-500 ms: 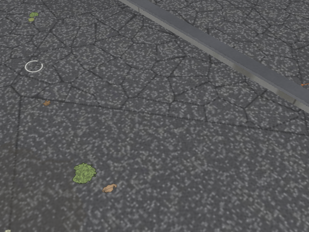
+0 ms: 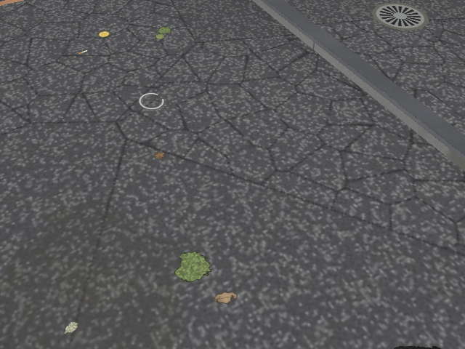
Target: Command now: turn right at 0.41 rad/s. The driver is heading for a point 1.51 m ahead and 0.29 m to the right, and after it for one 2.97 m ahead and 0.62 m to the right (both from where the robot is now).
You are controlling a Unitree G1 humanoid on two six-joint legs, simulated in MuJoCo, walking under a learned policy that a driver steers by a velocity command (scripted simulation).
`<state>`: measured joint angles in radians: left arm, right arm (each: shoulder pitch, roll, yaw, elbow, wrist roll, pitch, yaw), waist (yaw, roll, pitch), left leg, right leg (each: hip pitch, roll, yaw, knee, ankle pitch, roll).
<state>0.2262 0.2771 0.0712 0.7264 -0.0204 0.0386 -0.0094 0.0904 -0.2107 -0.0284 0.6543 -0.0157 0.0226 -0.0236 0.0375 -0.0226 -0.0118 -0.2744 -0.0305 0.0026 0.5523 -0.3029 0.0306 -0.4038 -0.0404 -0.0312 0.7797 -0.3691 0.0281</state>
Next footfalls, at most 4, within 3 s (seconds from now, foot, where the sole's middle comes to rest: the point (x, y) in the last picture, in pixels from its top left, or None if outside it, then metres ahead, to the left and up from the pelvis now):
0.06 right None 0.03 -0.11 -0.77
0.48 left None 0.12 0.09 -0.77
0.86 right None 0.29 -0.26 -0.77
1.30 left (290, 278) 0.74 -0.13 -0.77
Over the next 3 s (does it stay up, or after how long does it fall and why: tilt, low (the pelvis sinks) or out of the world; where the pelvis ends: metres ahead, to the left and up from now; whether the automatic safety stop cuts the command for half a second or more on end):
stays up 1.95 -0.35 0.00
